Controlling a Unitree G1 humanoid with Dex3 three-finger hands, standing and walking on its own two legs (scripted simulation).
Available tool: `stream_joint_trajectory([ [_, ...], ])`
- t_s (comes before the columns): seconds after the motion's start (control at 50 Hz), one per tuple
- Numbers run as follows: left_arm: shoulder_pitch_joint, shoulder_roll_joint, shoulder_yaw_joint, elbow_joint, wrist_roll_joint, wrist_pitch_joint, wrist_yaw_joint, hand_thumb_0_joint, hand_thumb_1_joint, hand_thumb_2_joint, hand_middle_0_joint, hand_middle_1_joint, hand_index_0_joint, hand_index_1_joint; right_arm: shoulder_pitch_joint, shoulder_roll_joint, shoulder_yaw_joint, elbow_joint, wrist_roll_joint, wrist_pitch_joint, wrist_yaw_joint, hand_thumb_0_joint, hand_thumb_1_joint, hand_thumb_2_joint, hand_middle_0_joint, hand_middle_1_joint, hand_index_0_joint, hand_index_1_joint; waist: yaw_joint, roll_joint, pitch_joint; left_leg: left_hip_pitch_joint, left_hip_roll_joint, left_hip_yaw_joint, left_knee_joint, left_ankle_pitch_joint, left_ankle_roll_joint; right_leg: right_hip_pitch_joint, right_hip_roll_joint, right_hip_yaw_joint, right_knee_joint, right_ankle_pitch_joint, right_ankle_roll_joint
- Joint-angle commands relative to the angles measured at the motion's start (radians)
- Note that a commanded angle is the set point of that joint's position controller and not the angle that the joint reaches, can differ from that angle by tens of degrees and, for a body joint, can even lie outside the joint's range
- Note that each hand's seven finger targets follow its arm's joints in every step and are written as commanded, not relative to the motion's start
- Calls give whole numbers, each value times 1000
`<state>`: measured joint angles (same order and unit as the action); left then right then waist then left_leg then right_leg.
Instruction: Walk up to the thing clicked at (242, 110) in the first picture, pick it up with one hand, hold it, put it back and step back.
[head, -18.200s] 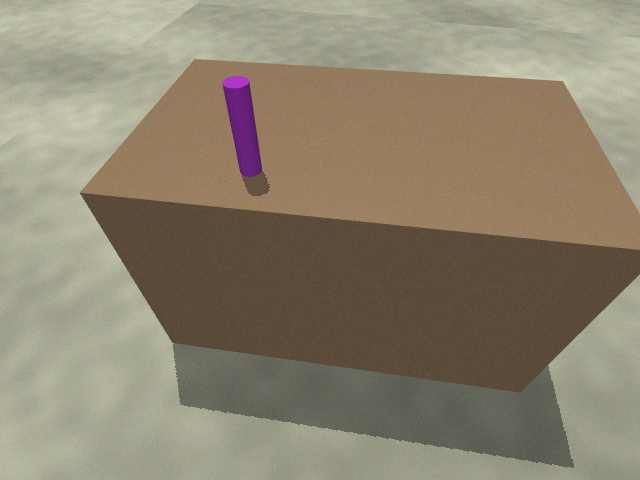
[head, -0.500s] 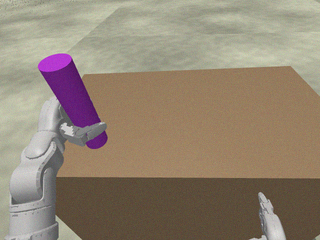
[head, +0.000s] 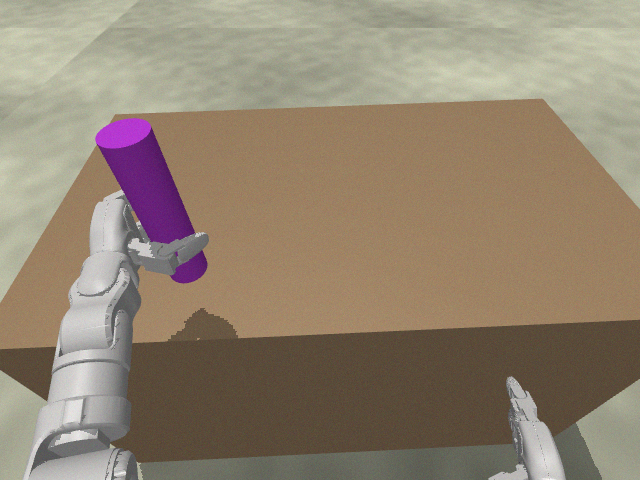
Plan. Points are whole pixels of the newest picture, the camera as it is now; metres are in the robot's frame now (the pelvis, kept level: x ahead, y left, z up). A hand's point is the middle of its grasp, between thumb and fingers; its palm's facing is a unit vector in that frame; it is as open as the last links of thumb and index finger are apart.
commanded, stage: crouch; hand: left
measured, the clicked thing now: (161, 212) +0.39 +0.17 +0.17
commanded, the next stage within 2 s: lower in 0.72 s
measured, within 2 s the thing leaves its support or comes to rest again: rests again in 1.64 s
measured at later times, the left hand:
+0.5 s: hand (179, 223) +0.44 +0.18 +0.10, palm faces +0.11 -0.99 -0.01, open 8.7 cm
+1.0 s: hand (187, 231) +0.46 +0.18 +0.07, palm faces +0.11 -0.99 -0.01, open 8.7 cm
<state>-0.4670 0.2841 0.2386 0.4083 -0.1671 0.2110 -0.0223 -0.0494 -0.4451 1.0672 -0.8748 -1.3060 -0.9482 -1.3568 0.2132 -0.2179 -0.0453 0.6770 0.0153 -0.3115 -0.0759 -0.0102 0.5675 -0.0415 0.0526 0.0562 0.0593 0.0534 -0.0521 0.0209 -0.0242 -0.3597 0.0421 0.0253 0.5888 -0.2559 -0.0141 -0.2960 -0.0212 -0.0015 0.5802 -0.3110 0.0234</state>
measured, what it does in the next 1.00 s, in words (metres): stands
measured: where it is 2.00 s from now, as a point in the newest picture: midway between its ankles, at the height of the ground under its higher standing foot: outside the picture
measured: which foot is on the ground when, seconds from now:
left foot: down 0.00-1.00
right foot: down 0.00-1.00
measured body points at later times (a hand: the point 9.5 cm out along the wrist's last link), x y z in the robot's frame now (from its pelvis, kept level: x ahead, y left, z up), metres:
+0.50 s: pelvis +0.01 +0.01 +0.00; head +0.04 +0.01 +0.45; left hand +0.43 +0.23 +0.11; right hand +0.16 -0.26 -0.08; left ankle +0.03 +0.13 -0.73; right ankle -0.01 -0.13 -0.73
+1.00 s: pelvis +0.01 +0.01 -0.02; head +0.06 +0.02 +0.43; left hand +0.45 +0.23 +0.07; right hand +0.16 -0.25 -0.08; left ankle +0.03 +0.13 -0.73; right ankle -0.01 -0.13 -0.73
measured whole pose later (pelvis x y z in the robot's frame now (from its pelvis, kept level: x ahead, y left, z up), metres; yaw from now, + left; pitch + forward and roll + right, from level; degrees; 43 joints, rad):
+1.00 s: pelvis +0.01 +0.01 -0.02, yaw -1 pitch +10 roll -1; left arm -0.65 0.34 0.26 0.88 -0.14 -0.19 -0.04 -0.05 -0.47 1.08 -0.90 -1.28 -0.97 -1.33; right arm 0.24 -0.21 -0.04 0.46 0.00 -0.09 -0.03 -0.01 0.51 -0.06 0.05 0.06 0.06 0.05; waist -0.09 0.01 -0.07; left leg -0.61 0.06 0.03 0.77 -0.34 -0.01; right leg -0.53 -0.01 0.01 0.73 -0.37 0.03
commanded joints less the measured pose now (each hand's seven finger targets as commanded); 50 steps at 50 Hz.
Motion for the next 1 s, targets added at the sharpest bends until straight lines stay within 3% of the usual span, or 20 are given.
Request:
stream_joint_trajectory([
  [0.0,-569,265,88,-247,-27,-208,-1,0,231,1392,-1416,-1580,-1442,-1576,-126,-147,-57,-157,1,-40,-12,0,564,-45,50,50,50,50,5,51,-375,243,-27,-6,-36,217,25,-16,23,-27,-74,277,-14],
  [0.04,-602,230,52,-219,-22,-236,-4,0,187,1382,-1410,-1568,-1435,-1566,-104,-110,-28,-168,-2,-25,-7,0,568,-45,50,50,50,50,-5,51,-389,261,-22,-7,-31,232,25,-26,26,-32,-74,282,-14],
  [0.08,-588,261,75,-158,-23,-259,-3,0,174,1373,-1408,-1565,-1434,-1563,-100,-149,-61,-160,-1,-8,-10,0,562,-46,50,50,50,50,-4,21,-383,233,-22,-6,-30,240,29,-9,24,-29,-74,297,-11],
  [0.14,-577,216,44,-71,-27,-292,-14,0,152,1352,-1401,-1548,-1425,-1546,-89,-134,-49,-168,-2,12,-1,0,561,-46,50,50,50,50,-9,33,-375,233,-16,-7,-27,258,27,-28,28,-34,-67,301,-16],
  [0.2,-632,273,62,-67,-19,-329,-17,0,181,1343,-1405,-1533,-1427,-1532,-70,-154,-64,-168,0,41,-2,0,567,-44,50,50,50,50,-7,56,-398,246,-16,-5,-22,271,28,-44,26,-30,-68,310,-19],
  [0.28,-639,225,33,-16,-28,-365,-24,0,163,1329,-1397,-1522,-1418,-1522,-91,-147,-55,-203,0,58,4,0,558,-47,50,50,50,50,-18,45,-405,256,-6,-14,-17,265,25,-66,33,-37,-57,292,-22],
  [0.32,-684,267,52,-27,-24,-387,-20,0,172,1340,-1393,-1518,-1411,-1522,-65,-146,-53,-202,-3,74,1,0,555,-48,50,50,49,50,-24,43,-443,269,-3,-18,-4,299,26,-64,34,-38,-47,312,-22],
  [0.42,-651,242,43,63,-23,-406,-13,0,114,1329,-1390,-1514,-1407,-1519,-86,-141,-55,-236,-5,101,2,0,546,-51,50,50,49,50,-28,39,-433,228,-10,-9,14,275,31,-75,28,-27,-42,304,-17],
  [0.48,-712,287,63,14,-15,-432,-10,0,162,1323,-1386,-1496,-1399,-1503,-78,-132,-44,-245,-7,112,7,0,546,-51,50,50,49,50,-17,65,-452,217,-7,-11,28,286,28,-85,28,-30,-23,307,-20],
  [0.58,-664,253,50,126,-18,-447,-17,0,164,1336,-1400,-1513,-1413,-1520,-80,-157,-70,-275,-5,130,9,0,535,-54,49,50,49,50,-27,44,-419,165,-6,-13,37,227,27,-118,33,-29,-6,262,-22],
  [0.62,-720,265,49,85,-10,-464,-17,0,181,1328,-1402,-1498,-1412,-1508,-45,-105,-23,-291,-7,137,16,0,534,-55,49,50,49,50,-24,62,-470,176,-2,-18,59,262,28,-121,34,-32,11,280,-23],
  [0.66,-740,312,79,61,-14,-471,-12,0,189,1334,-1395,-1507,-1408,-1513,-63,-163,-75,-336,-7,142,11,0,535,-54,49,50,49,50,-25,65,-515,179,-4,-14,71,271,28,-103,32,-27,22,297,-21],
  [0.7,-704,266,55,134,-9,-470,-16,0,191,1333,-1380,-1494,-1392,-1502,-26,-128,-45,-326,-9,150,16,0,533,-56,50,50,49,50,-36,31,-469,143,-4,-15,80,265,32,-124,33,-27,30,299,-18],
  [0.74,-752,301,72,64,-9,-478,-14,0,170,1324,-1370,-1477,-1377,-1489,-47,-165,-76,-374,-6,152,11,0,528,-58,49,50,49,50,-32,48,-535,160,-7,-12,88,281,33,-107,30,-20,39,320,-18],
  [0.78,-717,270,59,122,-9,-477,-16,0,169,1322,-1364,-1477,-1373,-1487,-5,-118,-41,-345,-7,161,16,0,532,-56,49,50,49,50,-37,51,-471,141,-5,-15,96,277,33,-151,32,-26,45,302,-19],
  [0.82,-710,249,48,156,-11,-477,-18,0,132,1307,-1381,-1490,-1385,-1505,-16,-143,-65,-369,-7,159,17,0,517,-61,49,50,49,50,-44,42,-474,134,-4,-15,102,265,32,-159,34,-27,53,292,-20],
  [0.9,-685,246,50,217,6,-492,-20,0,138,1317,-1393,-1501,-1398,-1516,-4,-124,-50,-363,-12,168,29,0,524,-58,48,50,48,50,-45,47,-430,83,1,-20,114,222,31,-220,39,-31,72,244,-26],
  [0.92,-708,273,66,203,3,-502,-24,0,139,1306,-1389,-1493,-1394,-1507,5,-157,-77,-364,-16,171,27,0,524,-58,48,50,48,50,-53,47,-464,89,2,-19,128,235,33,-219,38,-28,77,261,-24],
  [0.94,-734,308,82,148,5,-515,-22,0,177,1302,-1378,-1482,-1383,-1494,-4,-145,-65,-389,-14,170,28,0,527,-57,48,50,48,50,-45,59,-486,91,-3,-17,131,227,34,-204,34,-23,82,262,-22],
  [0.98,-718,285,72,177,7,-527,-30,0,169,1299,-1362,-1475,-1369,-1486,24,-122,-51,-367,-16,176,35,0,523,-57,49,50,49,50,-47,68,-487,74,-2,-17,150,240,37,-230,35,-23,100,269,-23],
])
